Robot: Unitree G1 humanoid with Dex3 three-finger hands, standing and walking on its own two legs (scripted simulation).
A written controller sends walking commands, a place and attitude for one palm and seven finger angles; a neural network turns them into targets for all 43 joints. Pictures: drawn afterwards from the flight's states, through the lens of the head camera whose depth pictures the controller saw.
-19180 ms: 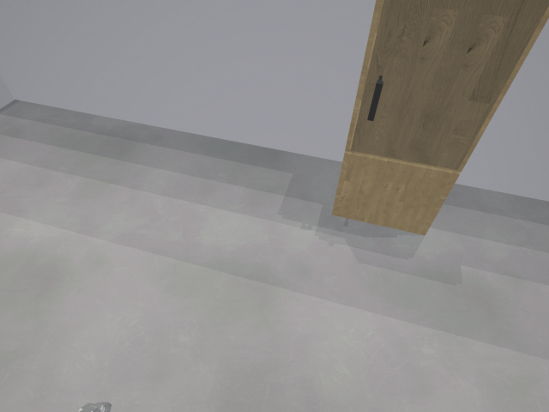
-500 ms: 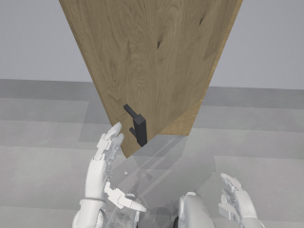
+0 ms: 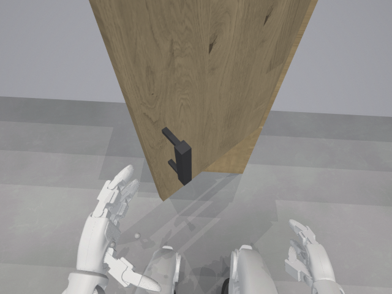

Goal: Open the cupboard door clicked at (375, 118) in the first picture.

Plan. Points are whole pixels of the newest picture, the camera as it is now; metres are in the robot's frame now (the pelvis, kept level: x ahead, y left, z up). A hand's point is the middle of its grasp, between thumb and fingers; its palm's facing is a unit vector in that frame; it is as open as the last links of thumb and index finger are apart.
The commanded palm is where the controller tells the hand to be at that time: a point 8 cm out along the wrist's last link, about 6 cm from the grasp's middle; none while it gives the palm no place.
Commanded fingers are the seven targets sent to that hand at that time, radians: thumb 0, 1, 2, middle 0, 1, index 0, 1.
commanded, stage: draw the hand back to the body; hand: left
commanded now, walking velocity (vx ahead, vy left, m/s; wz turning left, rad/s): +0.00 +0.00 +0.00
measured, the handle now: (177, 157) +0.36 +0.07 +0.06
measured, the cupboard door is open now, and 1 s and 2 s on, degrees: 44 44 44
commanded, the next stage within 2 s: step back with the hand held close in 1.52 s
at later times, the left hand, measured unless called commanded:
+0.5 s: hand (67, 218) +0.21 +0.18 +0.16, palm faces +0.03 -0.99 -0.15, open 16.0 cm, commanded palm +0.18 +0.24 +0.18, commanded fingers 0.00 -0.19 0.44 -0.16 -0.30 -0.16 -0.30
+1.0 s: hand out of the picture +0.24 +0.25 +0.27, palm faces +0.35 -0.84 -0.41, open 10.7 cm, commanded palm +0.19 +0.30 +0.30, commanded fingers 0.00 0.69 0.81 -0.19 -0.30 -0.19 -0.30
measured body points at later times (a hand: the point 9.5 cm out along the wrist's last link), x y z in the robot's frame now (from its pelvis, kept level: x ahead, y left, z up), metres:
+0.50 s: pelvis +0.03 +0.01 +0.08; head +0.06 +0.02 +0.53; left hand +0.21 +0.24 +0.17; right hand +0.20 -0.22 +0.02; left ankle +0.01 +0.12 -0.58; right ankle +0.06 -0.12 -0.58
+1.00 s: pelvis +0.05 +0.02 +0.14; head +0.03 +0.00 +0.59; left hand +0.22 +0.30 +0.30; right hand +0.22 -0.20 +0.07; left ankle +0.02 +0.12 -0.58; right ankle +0.06 -0.12 -0.58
